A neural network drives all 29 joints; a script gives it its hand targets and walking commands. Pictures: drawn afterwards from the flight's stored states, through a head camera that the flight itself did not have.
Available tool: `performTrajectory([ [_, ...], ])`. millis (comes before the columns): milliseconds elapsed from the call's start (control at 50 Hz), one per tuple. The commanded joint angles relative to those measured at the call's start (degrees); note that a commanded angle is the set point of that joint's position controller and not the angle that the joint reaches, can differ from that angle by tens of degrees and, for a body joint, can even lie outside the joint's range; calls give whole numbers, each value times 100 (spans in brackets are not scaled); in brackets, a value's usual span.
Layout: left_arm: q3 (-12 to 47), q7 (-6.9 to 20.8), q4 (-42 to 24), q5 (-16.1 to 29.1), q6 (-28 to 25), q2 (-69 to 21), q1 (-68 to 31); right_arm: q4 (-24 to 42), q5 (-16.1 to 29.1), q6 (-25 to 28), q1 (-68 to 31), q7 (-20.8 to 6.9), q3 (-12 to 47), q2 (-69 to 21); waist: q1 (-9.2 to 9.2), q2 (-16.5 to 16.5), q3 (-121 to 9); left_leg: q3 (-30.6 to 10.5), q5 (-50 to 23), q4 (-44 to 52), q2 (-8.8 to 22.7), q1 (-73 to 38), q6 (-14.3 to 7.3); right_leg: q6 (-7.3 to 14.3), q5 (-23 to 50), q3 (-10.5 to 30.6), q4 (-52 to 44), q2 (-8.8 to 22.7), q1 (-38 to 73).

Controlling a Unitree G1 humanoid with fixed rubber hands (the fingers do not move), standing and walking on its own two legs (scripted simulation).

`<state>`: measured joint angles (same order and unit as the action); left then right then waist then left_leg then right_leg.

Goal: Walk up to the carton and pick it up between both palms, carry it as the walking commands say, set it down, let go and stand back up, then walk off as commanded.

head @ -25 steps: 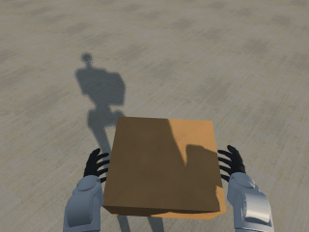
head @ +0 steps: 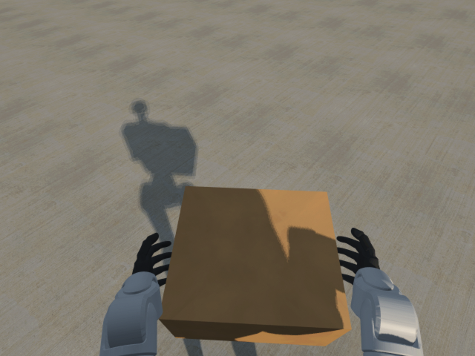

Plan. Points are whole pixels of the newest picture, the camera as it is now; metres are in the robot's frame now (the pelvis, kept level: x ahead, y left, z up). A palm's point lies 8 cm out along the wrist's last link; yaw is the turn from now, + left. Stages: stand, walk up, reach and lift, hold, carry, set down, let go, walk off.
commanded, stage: carry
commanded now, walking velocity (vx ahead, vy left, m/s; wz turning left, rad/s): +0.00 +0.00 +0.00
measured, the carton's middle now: (253, 263) +0.30 +0.00 -0.03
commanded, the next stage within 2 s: none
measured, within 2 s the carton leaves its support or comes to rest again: neither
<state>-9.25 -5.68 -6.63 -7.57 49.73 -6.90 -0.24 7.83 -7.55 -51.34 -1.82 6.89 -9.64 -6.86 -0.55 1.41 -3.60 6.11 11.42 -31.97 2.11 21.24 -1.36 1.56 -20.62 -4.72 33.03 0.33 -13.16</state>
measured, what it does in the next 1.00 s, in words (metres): stands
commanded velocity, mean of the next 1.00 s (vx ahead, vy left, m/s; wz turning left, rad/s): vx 0.00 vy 0.00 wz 0.00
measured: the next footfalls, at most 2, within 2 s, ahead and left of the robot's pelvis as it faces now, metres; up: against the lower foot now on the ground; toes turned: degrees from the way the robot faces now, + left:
none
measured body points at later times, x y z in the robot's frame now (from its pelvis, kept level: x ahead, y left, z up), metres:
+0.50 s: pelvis +0.00 +0.00 +0.00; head -0.01 +0.00 +0.45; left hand +0.24 +0.18 +0.04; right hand +0.25 -0.18 +0.04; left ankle +0.06 +0.11 -0.73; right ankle -0.03 -0.10 -0.73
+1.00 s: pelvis -0.03 +0.01 +0.00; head -0.05 +0.02 +0.45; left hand +0.22 +0.19 +0.03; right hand +0.23 -0.17 +0.04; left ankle +0.06 +0.11 -0.73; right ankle -0.03 -0.10 -0.73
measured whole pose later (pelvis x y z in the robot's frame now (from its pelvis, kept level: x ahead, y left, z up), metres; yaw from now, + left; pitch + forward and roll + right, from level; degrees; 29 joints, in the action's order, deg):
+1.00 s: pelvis -0.03 +0.01 +0.00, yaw +0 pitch +0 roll -1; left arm -8.4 -6.1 -9.1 -7.8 53.6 -5.8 -0.1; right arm 8.0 -8.0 -53.1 -1.8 6.3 -9.4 -7.2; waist 0.0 -0.1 -3.4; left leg 6.1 9.0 -31.5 2.7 22.1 -2.0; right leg 1.4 -18.1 -4.9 32.4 -0.2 -14.1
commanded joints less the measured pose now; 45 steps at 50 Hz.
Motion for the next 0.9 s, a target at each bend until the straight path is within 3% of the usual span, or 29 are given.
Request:
performTrajectory([
  [0,3727,1332,-1555,1869,-384,-3886,-3512,1223,1961,417,-3479,-1427,3982,-4177,22,-312,-1979,-402,-957,72,568,-1073,-27,326,2419,753,-846,969,237],
  [20,3650,1297,-1820,1904,-442,-3652,-3895,1009,1877,445,-3361,-1368,3846,-4074,-15,-528,-1846,-558,-770,195,606,-1034,-69,255,2282,682,-827,987,269],
  [40,3467,1406,-656,1571,-363,-3706,-3330,236,1507,378,-3039,-1450,3621,-3973,4,-766,-2028,-551,-957,160,597,-992,-62,273,2541,620,-852,953,456],
  [60,3803,1243,-2243,2137,-424,-3891,-3828,1671,2121,434,-3453,-1309,3962,-4208,-11,-506,-1900,-462,-797,200,575,-1093,-31,280,2342,606,-784,981,299],
  [80,4046,1216,-2728,2347,-305,-4038,-3762,2191,2334,342,-3459,-1266,4193,-4332,-15,-391,-1785,-449,-1293,204,627,-1173,-52,243,2401,532,-795,872,87],
  [100,3716,1235,-1861,2037,-209,-3840,-3449,1347,2007,245,-3234,-1273,3895,-4173,12,-398,-1915,-485,-1726,29,693,-1276,-86,266,2647,586,-637,871,91],
  [120,4052,1132,-3218,2504,-222,-4199,-3745,2921,2681,284,-3852,-1202,4349,-4478,9,-102,-1875,-353,-1484,86,638,-1266,-4,256,2442,644,-742,882,28],
  [140,3451,1194,-1431,1808,-149,-3493,-2970,1280,1893,259,-3193,-1244,3608,-3651,0,-309,-1941,-422,-1291,24,609,-1235,-26,258,2662,618,-735,938,156],
  [200,3252,1312,48,1119,-236,-3021,-2932,-620,979,363,-2545,-1405,2981,-3102,-8,413,-2024,-749,-2249,230,767,-1693,-167,192,1215,432,-396,668,-185],
  [220,3664,1380,-497,1384,-350,-3341,-3000,-279,1182,433,-2383,-1472,3326,-3537,27,561,-2215,-809,-2287,297,799,-1727,-199,226,788,445,-431,643,-184],
  [240,4289,1273,-2466,2084,-366,-3754,-3591,1494,1975,422,-2849,-1403,3957,-4090,52,789,-2041,-757,-1828,332,785,-1831,-161,272,452,553,-627,608,-507],
  [260,4040,1387,-1277,1653,-295,-3711,-3329,700,1614,418,-2989,-1528,3770,-3892,58,521,-1953,-737,-1794,279,825,-1605,-153,196,576,543,-718,612,-369],
  [400,4258,1306,-2630,2404,-23,-4331,-3714,2121,2284,82,-3453,-1360,4326,-4601,13,-560,-1878,-510,-1172,54,643,-1054,-94,288,1973,606,-862,873,187],
  [420,3838,1317,-1382,1844,70,-4051,-3250,1105,1911,22,-3335,-1420,4031,-4282,20,-342,-1868,-514,-1383,136,663,-1170,-103,273,2142,582,-836,880,174],
  [460,3754,1406,-859,1707,41,-3787,-3089,793,1574,77,-3151,-1443,3722,-3797,21,-120,-1897,-674,-1786,260,761,-1420,-186,252,1855,555,-547,798,-89],
  [480,3948,1313,-1957,2099,-21,-3702,-3356,1499,1986,86,-3171,-1364,3941,-3996,33,-202,-2176,-658,-1779,99,771,-1661,-153,254,1807,678,-565,793,-112],
  [500,3699,1353,-973,1567,19,-3440,-3059,320,1473,42,-2706,-1442,3634,-3751,12,-56,-1928,-660,-1852,120,791,-1528,-130,283,1737,596,-649,748,-130],
  [580,3974,1284,-2204,2111,25,-3936,-3725,1514,2097,51,-3306,-1409,3922,-4244,26,163,-1580,-515,-1432,324,730,-1273,-105,243,1120,509,-755,734,-352],
  [600,3671,1316,-1405,1879,57,-3798,-3611,950,1813,72,-3378,-1414,3563,-3999,29,-84,-1607,-612,-1252,316,698,-1238,-148,250,945,631,-848,746,-393],
  [620,3768,1311,-1747,1981,12,-3738,-3572,909,1834,34,-3025,-1384,3666,-4075,6,-223,-1603,-670,-1241,360,703,-1224,-113,240,1154,507,-803,743,-159],
  [640,3357,1417,-348,1414,-4,-3522,-3401,-426,1282,66,-2914,-1503,3297,-3819,28,-270,-1546,-696,-1373,355,754,-1156,-132,192,1187,507,-850,758,-136],
  [720,4211,1329,-2689,2357,-71,-4372,-3860,2255,2372,141,-3609,-1460,4298,-4652,36,-255,-2028,-489,-1587,111,759,-1318,-131,239,2116,592,-642,812,19],
  [740,3992,1404,-1663,2095,18,-4401,-3434,1599,2129,91,-3508,-1484,4113,-4490,26,-178,-1781,-522,-1616,243,711,-1287,-90,259,1880,524,-675,787,-143],
  [760,4158,1246,-2970,2537,56,-4450,-3930,2820,2568,59,-3915,-1325,4226,-4584,59,-226,-1779,-406,-1306,104,679,-1230,-47,235,2063,707,-811,881,-102],
  [780,3726,1285,-1386,1861,112,-4050,-3457,1119,1879,39,-3313,-1429,3650,-4102,2,249,-1906,-614,-1349,350,716,-1365,-109,257,1541,483,-676,834,-56],
  [800,3465,1424,-221,1401,68,-3859,-3216,24,1435,121,-3235,-1555,3356,-3895,-3,255,-1750,-689,-1576,455,748,-1323,-123,193,1078,469,-617,706,-197],
  [840,4026,1401,-1285,1744,8,-3990,-3548,585,1687,57,-3031,-1566,3851,-4252,37,367,-1826,-727,-1804,436,779,-1446,-137,251,628,450,-779,648,-280],
  [860,3838,1442,-818,1596,-8,-3723,-3141,297,1473,100,-2757,-1566,3698,-3949,42,229,-2067,-776,-1621,412,826,-1470,-176,263,679,548,-722,621,-122],
  [880,4527,1373,-2829,2420,-125,-4277,-4209,1869,2253,111,-3193,-1529,4358,-4751,68,83,-2085,-664,-1433,322,830,-1528,-172,200,762,486,-823,628,-184],
])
